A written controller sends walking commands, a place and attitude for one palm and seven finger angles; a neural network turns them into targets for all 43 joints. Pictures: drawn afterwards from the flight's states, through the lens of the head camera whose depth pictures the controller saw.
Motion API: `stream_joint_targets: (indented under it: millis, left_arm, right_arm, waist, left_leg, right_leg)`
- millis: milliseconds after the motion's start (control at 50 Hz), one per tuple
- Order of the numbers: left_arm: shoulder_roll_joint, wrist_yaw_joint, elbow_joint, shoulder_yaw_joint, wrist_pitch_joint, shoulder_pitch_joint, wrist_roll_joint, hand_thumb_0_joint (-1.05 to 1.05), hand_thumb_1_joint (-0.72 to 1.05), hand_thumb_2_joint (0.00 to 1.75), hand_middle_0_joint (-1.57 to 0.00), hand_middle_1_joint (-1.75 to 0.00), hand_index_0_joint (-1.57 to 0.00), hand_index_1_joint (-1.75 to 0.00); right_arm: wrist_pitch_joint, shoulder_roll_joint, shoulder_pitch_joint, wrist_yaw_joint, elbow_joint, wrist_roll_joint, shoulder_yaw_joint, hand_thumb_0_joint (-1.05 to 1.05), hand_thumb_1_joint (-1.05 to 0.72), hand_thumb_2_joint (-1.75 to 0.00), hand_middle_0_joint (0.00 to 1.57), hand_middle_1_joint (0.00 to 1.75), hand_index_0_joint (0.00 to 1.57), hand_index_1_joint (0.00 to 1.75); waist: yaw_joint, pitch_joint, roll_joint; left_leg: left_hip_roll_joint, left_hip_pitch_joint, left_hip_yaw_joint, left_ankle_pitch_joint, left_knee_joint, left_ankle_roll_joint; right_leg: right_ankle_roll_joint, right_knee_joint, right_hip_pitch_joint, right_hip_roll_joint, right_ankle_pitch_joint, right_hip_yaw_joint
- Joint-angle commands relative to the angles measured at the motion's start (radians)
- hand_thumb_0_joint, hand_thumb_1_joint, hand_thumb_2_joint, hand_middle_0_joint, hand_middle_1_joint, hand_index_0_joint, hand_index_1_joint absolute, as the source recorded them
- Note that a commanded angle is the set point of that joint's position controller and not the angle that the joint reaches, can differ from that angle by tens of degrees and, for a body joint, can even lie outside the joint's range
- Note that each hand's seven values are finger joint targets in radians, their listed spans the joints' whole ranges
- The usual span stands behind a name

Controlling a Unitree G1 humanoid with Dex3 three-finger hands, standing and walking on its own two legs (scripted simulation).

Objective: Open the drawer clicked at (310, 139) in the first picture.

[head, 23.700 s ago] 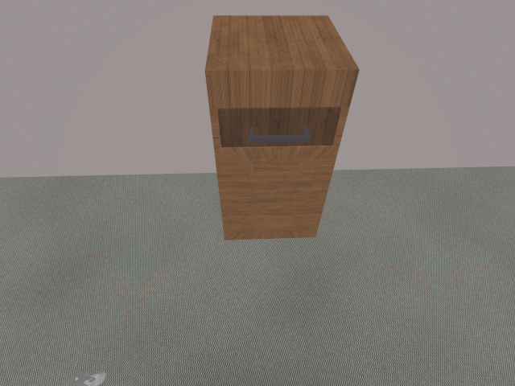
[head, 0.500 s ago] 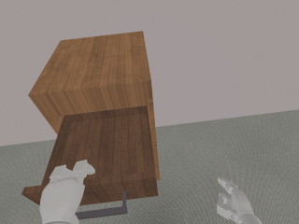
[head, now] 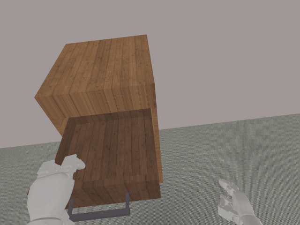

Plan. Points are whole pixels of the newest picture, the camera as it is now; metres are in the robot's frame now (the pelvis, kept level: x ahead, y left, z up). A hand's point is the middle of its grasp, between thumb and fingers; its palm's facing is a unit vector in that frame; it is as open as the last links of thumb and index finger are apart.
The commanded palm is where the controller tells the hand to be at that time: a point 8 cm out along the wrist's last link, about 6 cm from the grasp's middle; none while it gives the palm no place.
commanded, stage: draw the hand back to the body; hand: left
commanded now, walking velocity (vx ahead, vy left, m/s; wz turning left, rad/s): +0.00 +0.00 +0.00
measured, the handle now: (98, 207) +0.19 +0.21 -0.11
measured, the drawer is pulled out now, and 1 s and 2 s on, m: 0.30 0.30 0.30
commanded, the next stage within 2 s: step back with the hand held close in 1.30 s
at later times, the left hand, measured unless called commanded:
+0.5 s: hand (66, 179) +0.18 +0.21 +0.11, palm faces +0.31 -0.86 -0.41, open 13.5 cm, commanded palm +0.13 +0.26 +0.16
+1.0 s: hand (36, 158) +0.18 +0.25 +0.18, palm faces +0.43 -0.80 -0.42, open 9.5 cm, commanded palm +0.13 +0.29 +0.20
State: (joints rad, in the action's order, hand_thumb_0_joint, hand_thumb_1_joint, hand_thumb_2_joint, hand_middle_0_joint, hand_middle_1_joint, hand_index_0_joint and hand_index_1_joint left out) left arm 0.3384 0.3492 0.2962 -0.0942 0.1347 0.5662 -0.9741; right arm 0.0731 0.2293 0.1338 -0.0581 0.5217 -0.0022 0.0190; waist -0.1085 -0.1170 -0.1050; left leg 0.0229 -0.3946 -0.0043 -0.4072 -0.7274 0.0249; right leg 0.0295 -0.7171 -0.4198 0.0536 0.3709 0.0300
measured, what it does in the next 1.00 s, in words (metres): stands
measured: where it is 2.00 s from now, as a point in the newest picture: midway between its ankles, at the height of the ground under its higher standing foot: outside the picture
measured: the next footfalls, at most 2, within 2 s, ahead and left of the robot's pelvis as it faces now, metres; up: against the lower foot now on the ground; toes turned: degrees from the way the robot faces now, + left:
none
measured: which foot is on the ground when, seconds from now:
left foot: down 0.00-1.00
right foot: down 0.00-1.00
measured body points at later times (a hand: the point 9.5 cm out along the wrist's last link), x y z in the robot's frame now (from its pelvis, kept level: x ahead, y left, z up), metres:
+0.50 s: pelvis +0.02 +0.00 +0.02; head +0.00 -0.02 +0.47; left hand +0.16 +0.25 +0.14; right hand +0.23 -0.19 -0.05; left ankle -0.02 +0.10 -0.72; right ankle +0.00 -0.11 -0.72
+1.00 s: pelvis +0.02 +0.00 +0.03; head +0.01 -0.02 +0.48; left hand +0.16 +0.29 +0.21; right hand +0.23 -0.20 -0.05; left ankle -0.02 +0.10 -0.72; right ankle +0.00 -0.11 -0.72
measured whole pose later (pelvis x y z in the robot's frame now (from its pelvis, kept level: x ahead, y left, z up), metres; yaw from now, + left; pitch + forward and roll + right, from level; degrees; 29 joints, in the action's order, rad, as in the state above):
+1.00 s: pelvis +0.02 +0.00 +0.03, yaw +3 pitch -2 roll -1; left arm 0.34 0.11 0.49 0.28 -0.09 0.55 0.06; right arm -0.12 0.21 0.17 0.07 0.63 -0.01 -0.01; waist -0.06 0.00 -0.08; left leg 0.03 -0.10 -0.06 -0.28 -0.43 0.02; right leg 0.02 -0.38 -0.09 0.03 0.25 -0.01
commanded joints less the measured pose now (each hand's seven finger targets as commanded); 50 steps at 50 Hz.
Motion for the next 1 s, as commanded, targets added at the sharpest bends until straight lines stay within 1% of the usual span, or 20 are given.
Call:
stream_joint_targets:
  millis: [0, 140, 280, 300, 320, 340, 360, 380, 400, 460, 500, 580, 600, 640, 720, 760, 800, 860, 880, 980]
  left_arm:
    - [0.124, -0.022, 0.206, 0.069, 0.015, -0.038, 0.020, 0.00, -0.50, 0.30, -0.30, -1.20, -0.30, -1.20]
    - [0.201, -0.054, 0.279, 0.140, -0.022, -0.055, -0.009, 0.00, -0.50, 0.30, -0.30, -1.20, -0.30, -1.20]
    - [0.223, -0.064, 0.278, 0.213, -0.021, -0.049, 0.043, 0.00, -0.50, 0.30, -0.30, -1.20, -0.30, -1.20]
    - [-0.118, -0.141, 0.249, 0.121, -0.100, -0.043, 0.808, 0.00, -0.47, 0.32, -0.30, -1.18, -0.30, -1.18]
    - [-0.004, -0.164, 0.286, 0.182, -0.150, 0.003, 0.865, 0.00, -0.43, 0.33, -0.29, -1.15, -0.29, -1.15]
    - [0.033, -0.169, 0.264, 0.223, -0.170, 0.027, 0.863, 0.00, -0.40, 0.34, -0.29, -1.13, -0.29, -1.13]
    - [0.065, -0.177, 0.360, 0.263, -0.195, 0.012, 0.927, 0.00, -0.36, 0.36, -0.29, -1.11, -0.29, -1.11]
    - [0.106, -0.178, 0.372, 0.311, -0.209, -0.006, 0.951, 0.00, -0.32, 0.37, -0.29, -1.09, -0.29, -1.09]
    - [0.126, -0.180, 0.433, 0.322, -0.234, -0.062, 0.954, 0.00, -0.29, 0.39, -0.29, -1.07, -0.29, -1.07]
    - [0.109, -0.189, 0.445, 0.327, -0.248, -0.056, 0.987, 0.00, -0.18, 0.43, -0.28, -1.00, -0.28, -1.00]
    - [0.117, -0.191, 0.419, 0.355, -0.257, -0.056, 0.989, 0.00, -0.12, 0.47, -0.27, -0.95, -0.27, -0.95]
    - [0.088, -0.211, 0.368, 0.366, -0.261, -0.011, 1.008, 0.00, 0.02, 0.52, -0.26, -0.86, -0.26, -0.86]
    - [0.081, -0.215, 0.335, 0.376, -0.264, 0.012, 1.014, 0.00, 0.06, 0.54, -0.26, -0.84, -0.26, -0.84]
    - [0.091, -0.224, 0.350, 0.393, -0.271, 0.014, 1.019, 0.00, 0.13, 0.57, -0.25, -0.80, -0.25, -0.80]
    - [0.106, -0.229, 0.405, 0.408, -0.280, -0.003, 1.024, 0.00, 0.27, 0.63, -0.25, -0.70, -0.25, -0.70]
    - [0.128, -0.224, 0.415, 0.436, -0.285, -0.012, 1.024, 0.00, 0.34, 0.66, -0.24, -0.66, -0.24, -0.66]
    - [0.153, -0.219, 0.424, 0.466, -0.291, -0.035, 1.020, 0.00, 0.41, 0.69, -0.24, -0.62, -0.24, -0.62]
    - [0.148, -0.217, 0.426, 0.473, -0.288, -0.048, 1.026, 0.00, 0.51, 0.74, -0.23, -0.55, -0.23, -0.55]
    - [0.158, -0.217, 0.437, 0.480, -0.288, -0.072, 1.023, 0.00, 0.55, 0.75, -0.22, -0.52, -0.22, -0.52]
    - [0.163, -0.217, 0.383, 0.513, -0.287, -0.096, 1.035, 0.00, 0.73, 0.82, -0.21, -0.41, -0.21, -0.41]
  right_arm:
    - [-0.056, 0.083, -0.174, 0.016, -0.188, -0.013, 0.013, 0.00, -0.90, -0.90, 0.20, 0.30, 0.20, 0.30]
    - [-0.060, 0.079, -0.169, 0.020, -0.187, -0.001, 0.004, 0.00, -0.90, -0.90, 0.20, 0.30, 0.20, 0.30]
    - [-0.060, 0.084, -0.186, 0.033, -0.181, -0.012, 0.007, 0.00, -0.90, -0.90, 0.20, 0.30, 0.20, 0.30]
    - [-0.122, 0.030, -0.073, 0.058, -0.229, -0.035, -0.012, 0.00, -0.90, -0.90, 0.20, 0.30, 0.20, 0.30]
    - [-0.172, 0.046, -0.106, 0.082, -0.219, -0.039, -0.014, 0.00, -0.90, -0.90, 0.20, 0.30, 0.20, 0.30]
    - [-0.188, 0.047, -0.101, 0.095, -0.201, -0.031, -0.022, 0.00, -0.90, -0.90, 0.20, 0.30, 0.20, 0.30]
    - [-0.191, 0.050, -0.089, 0.118, -0.202, -0.026, -0.023, 0.00, -0.90, -0.90, 0.20, 0.30, 0.20, 0.30]
    - [-0.202, 0.053, -0.092, 0.135, -0.180, -0.018, -0.028, 0.00, -0.90, -0.90, 0.20, 0.30, 0.20, 0.30]
    - [-0.221, 0.062, -0.073, 0.142, -0.178, -0.010, -0.032, 0.00, -0.90, -0.90, 0.20, 0.30, 0.20, 0.30]
    - [-0.255, 0.051, -0.063, 0.150, -0.147, -0.006, -0.037, 0.00, -0.90, -0.90, 0.20, 0.30, 0.20, 0.30]
    - [-0.267, 0.053, -0.052, 0.148, -0.116, -0.001, -0.040, 0.00, -0.90, -0.90, 0.20, 0.30, 0.20, 0.30]
    - [-0.269, 0.056, -0.072, 0.138, -0.098, -0.003, -0.026, 0.00, -0.90, -0.90, 0.20, 0.30, 0.20, 0.30]
    - [-0.261, 0.059, -0.070, 0.134, -0.089, -0.001, -0.023, 0.00, -0.90, -0.90, 0.20, 0.30, 0.20, 0.30]
    - [-0.254, 0.064, -0.080, 0.132, -0.090, -0.002, -0.014, 0.00, -0.90, -0.90, 0.20, 0.30, 0.20, 0.30]
    - [-0.254, 0.066, -0.093, 0.130, -0.094, -0.006, -0.011, 0.00, -0.90, -0.90, 0.20, 0.30, 0.20, 0.30]
    - [-0.253, 0.066, -0.097, 0.134, -0.088, -0.005, -0.007, 0.00, -0.90, -0.90, 0.20, 0.30, 0.20, 0.30]
    - [-0.254, 0.069, -0.095, 0.137, -0.077, -0.002, -0.008, 0.00, -0.90, -0.90, 0.20, 0.30, 0.20, 0.30]
    - [-0.251, 0.065, -0.099, 0.139, -0.077, -0.007, -0.009, 0.00, -0.90, -0.90, 0.20, 0.30, 0.20, 0.30]
    - [-0.252, 0.069, -0.106, 0.140, -0.075, -0.009, -0.009, 0.00, -0.90, -0.90, 0.20, 0.30, 0.20, 0.30]
    - [-0.242, 0.070, -0.113, 0.141, -0.064, -0.009, -0.005, 0.00, -0.90, -0.90, 0.20, 0.30, 0.20, 0.30]
  waist:
    - [0.001, -0.065, 0.109]
    - [-0.019, -0.034, 0.055]
    - [-0.012, -0.025, 0.078]
    - [0.105, 0.034, 0.206]
    - [0.074, 0.021, 0.174]
    - [0.061, 0.035, 0.137]
    - [0.061, 0.011, 0.145]
    - [0.055, 0.020, 0.122]
    - [0.058, -0.001, 0.081]
    - [0.065, 0.067, 0.025]
    - [0.061, 0.101, -0.052]
    - [0.056, 0.098, 0.024]
    - [0.054, 0.090, 0.075]
    - [0.050, 0.042, 0.109]
    - [0.053, 0.011, 0.059]
    - [0.051, -0.005, 0.087]
    - [0.050, -0.007, 0.047]
    - [0.054, 0.012, 0.064]
    - [0.054, 0.031, 0.023]
    - [0.050, 0.077, 0.054]
  left_leg:
    - [-0.015, 0.094, -0.022, 0.249, 0.133, 0.023]
    - [-0.018, 0.136, -0.021, 0.271, 0.165, 0.020]
    - [-0.014, 0.172, -0.030, 0.307, 0.186, 0.015]
    - [-0.039, 0.285, -0.030, 0.258, 0.191, 0.047]
    - [-0.050, 0.285, -0.033, 0.259, 0.212, 0.041]
    - [-0.036, 0.282, -0.022, 0.256, 0.222, 0.038]
    - [-0.041, 0.283, -0.029, 0.302, 0.240, 0.030]
    - [-0.038, 0.276, -0.033, 0.320, 0.247, 0.021]
    - [-0.030, 0.293, -0.029, 0.351, 0.254, 0.016]
    - [-0.038, 0.275, -0.035, 0.407, 0.276, 0.000]
    - [-0.034, 0.277, -0.034, 0.423, 0.287, -0.010]
    - [-0.046, 0.275, -0.040, 0.464, 0.307, -0.015]
    - [-0.045, 0.279, -0.036, 0.462, 0.309, -0.010]
    - [-0.047, 0.291, -0.033, 0.482, 0.313, -0.007]
    - [-0.049, 0.305, -0.030, 0.494, 0.323, -0.011]
    - [-0.049, 0.312, -0.027, 0.498, 0.323, -0.008]
    - [-0.040, 0.326, -0.021, 0.488, 0.325, -0.009]
    - [-0.046, 0.324, -0.028, 0.498, 0.331, -0.011]
    - [-0.043, 0.324, -0.025, 0.485, 0.332, -0.013]
    - [-0.043, 0.313, -0.028, 0.441, 0.351, -0.012]
  right_leg:
    - [0.023, 0.173, 0.060, -0.033, -0.198, 0.027]
    - [0.033, 0.209, 0.077, -0.031, -0.176, 0.025]
    - [0.030, 0.248, 0.129, -0.032, -0.243, 0.052]
    - [0.001, 0.234, 0.187, -0.026, -0.257, -0.059]
    - [-0.003, 0.230, 0.200, -0.035, -0.225, -0.045]
    - [0.000, 0.247, 0.197, -0.033, -0.222, -0.050]
    - [-0.006, 0.260, 0.234, -0.056, -0.255, -0.054]
    - [-0.006, 0.272, 0.242, -0.061, -0.264, -0.056]
    - [-0.004, 0.284, 0.248, -0.065, -0.294, -0.057]
    - [0.001, 0.304, 0.246, -0.076, -0.329, -0.066]
    - [0.010, 0.324, 0.244, -0.072, -0.334, -0.068]
    - [0.007, 0.329, 0.283, -0.070, -0.369, -0.074]
    - [0.003, 0.334, 0.284, -0.066, -0.381, -0.080]
    - [-0.001, 0.331, 0.310, -0.067, -0.403, -0.077]
    - [-0.002, 0.338, 0.332, -0.076, -0.412, -0.067]
    - [-0.004, 0.342, 0.342, -0.077, -0.424, -0.067]
    - [-0.001, 0.363, 0.332, -0.073, -0.414, -0.066]
    - [-0.002, 0.359, 0.336, -0.077, -0.417, -0.069]
    - [0.001, 0.374, 0.323, -0.074, -0.399, -0.062]
    - [0.001, 0.396, 0.310, -0.070, -0.361, -0.063]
